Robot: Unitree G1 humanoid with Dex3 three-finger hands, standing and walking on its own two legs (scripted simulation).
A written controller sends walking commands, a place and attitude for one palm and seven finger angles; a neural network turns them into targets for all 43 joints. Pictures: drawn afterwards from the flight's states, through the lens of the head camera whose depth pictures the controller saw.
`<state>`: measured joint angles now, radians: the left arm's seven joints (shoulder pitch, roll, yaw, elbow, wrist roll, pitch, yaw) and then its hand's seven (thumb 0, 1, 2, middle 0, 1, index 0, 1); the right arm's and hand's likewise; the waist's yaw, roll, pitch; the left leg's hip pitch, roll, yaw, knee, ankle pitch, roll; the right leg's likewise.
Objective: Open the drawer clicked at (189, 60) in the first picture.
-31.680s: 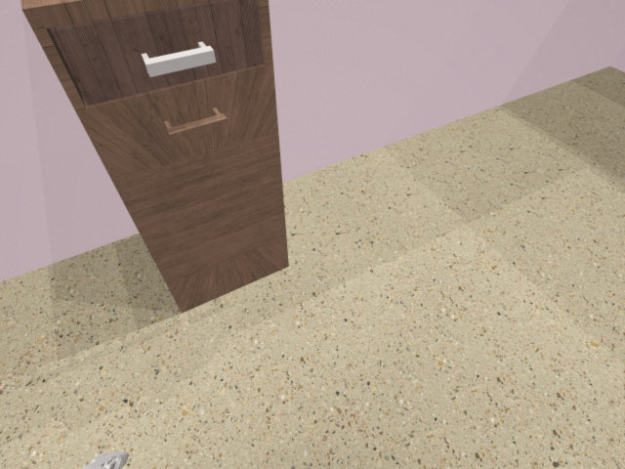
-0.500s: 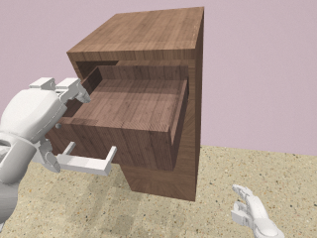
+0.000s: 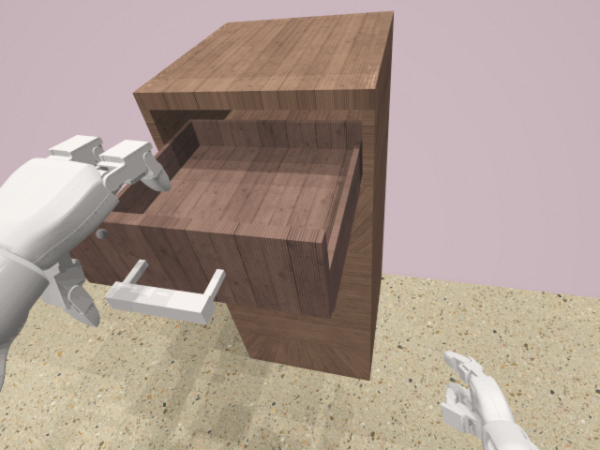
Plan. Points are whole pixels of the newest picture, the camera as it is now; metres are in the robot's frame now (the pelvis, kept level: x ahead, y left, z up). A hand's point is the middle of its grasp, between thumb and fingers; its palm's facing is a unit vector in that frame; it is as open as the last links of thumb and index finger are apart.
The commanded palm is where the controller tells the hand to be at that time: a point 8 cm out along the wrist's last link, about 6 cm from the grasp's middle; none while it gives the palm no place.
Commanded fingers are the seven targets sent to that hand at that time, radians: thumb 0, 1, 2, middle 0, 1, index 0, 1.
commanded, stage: draw the hand back to the body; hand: left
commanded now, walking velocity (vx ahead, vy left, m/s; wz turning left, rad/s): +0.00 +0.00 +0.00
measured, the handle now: (169, 287) +0.26 +0.21 +0.13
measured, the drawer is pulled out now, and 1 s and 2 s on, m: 0.30 0.30 0.30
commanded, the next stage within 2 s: step back with the hand held close in 1.38 s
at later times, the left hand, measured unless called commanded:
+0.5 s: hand (78, 209) +0.21 +0.20 +0.31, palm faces +0.38 -0.58 -0.72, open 13.7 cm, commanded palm +0.16 +0.26 +0.33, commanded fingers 0.00 -0.25 0.41 -0.28 -1.04 -0.28 -1.04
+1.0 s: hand (55, 156) +0.24 +0.23 +0.34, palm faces +0.53 -0.77 -0.34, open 10.2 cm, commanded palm +0.19 +0.29 +0.32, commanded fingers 0.00 0.62 0.78 -0.22 -0.48 -0.22 -0.48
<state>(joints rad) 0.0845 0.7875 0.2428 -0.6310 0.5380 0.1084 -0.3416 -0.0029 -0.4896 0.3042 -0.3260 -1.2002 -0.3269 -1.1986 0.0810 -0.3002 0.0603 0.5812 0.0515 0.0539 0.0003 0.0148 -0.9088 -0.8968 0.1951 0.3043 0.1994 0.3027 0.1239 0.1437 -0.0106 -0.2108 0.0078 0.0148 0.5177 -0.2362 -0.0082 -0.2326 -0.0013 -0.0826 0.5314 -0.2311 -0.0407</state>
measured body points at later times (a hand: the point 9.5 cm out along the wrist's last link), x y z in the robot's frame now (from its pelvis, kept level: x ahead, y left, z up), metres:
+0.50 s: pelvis +0.01 +0.01 +0.01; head -0.01 -0.03 +0.45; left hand +0.18 +0.23 +0.34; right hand +0.24 -0.17 -0.07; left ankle +0.03 +0.13 -0.73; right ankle +0.04 -0.09 -0.73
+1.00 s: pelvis +0.05 +0.01 +0.01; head +0.03 -0.01 +0.46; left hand +0.20 +0.27 +0.35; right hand +0.25 -0.21 -0.08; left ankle +0.03 +0.13 -0.73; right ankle +0.04 -0.09 -0.73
